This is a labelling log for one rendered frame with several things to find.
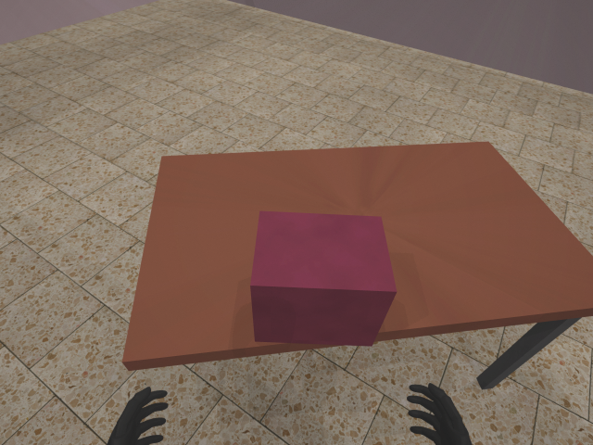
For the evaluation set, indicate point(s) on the table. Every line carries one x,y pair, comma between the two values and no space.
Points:
472,246

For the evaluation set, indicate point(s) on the carton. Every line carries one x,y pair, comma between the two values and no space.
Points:
320,278

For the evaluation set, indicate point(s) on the robot left hand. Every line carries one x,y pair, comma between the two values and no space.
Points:
128,428

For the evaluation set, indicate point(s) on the robot right hand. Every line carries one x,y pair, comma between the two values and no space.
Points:
447,422

